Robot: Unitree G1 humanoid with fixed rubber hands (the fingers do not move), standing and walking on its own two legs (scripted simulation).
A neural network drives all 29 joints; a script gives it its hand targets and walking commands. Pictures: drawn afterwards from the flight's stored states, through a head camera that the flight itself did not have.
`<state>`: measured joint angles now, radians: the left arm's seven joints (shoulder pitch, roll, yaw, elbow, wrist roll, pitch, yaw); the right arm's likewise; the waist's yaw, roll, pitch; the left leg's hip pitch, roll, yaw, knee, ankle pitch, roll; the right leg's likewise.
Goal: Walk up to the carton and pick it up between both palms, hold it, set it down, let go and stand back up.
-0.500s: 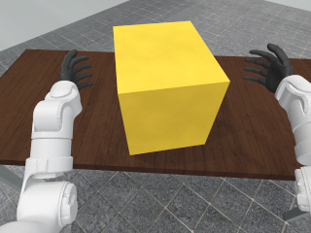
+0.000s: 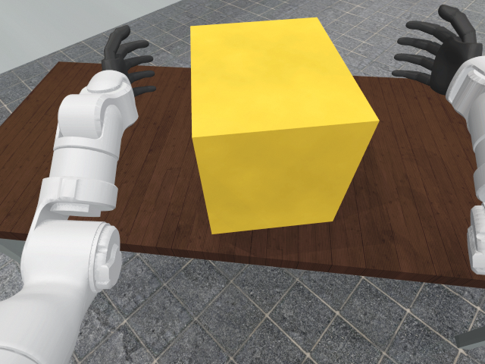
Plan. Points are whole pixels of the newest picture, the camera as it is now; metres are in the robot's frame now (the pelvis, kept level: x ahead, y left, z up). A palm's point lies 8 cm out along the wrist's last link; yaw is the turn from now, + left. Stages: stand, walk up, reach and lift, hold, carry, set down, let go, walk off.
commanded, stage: reach and lift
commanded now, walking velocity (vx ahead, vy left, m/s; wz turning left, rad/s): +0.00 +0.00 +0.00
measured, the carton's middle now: (263, 127) +0.54 +0.06 +0.07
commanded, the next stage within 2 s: none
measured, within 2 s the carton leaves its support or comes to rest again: neither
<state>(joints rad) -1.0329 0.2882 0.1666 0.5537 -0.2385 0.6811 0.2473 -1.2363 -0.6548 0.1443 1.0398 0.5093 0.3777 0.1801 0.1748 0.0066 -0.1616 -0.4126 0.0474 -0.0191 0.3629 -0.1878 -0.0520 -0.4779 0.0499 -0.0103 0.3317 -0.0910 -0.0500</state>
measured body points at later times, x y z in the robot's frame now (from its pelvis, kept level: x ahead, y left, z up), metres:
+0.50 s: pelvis +0.01 +0.00 +0.00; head +0.08 -0.01 +0.44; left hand +0.44 +0.26 +0.15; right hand +0.53 -0.17 +0.17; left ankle -0.02 +0.15 -0.74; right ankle +0.03 -0.09 -0.74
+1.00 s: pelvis +0.00 -0.01 -0.01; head +0.08 -0.02 +0.44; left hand +0.43 +0.25 +0.11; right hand +0.53 -0.16 +0.13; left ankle -0.02 +0.15 -0.74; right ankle +0.03 -0.09 -0.74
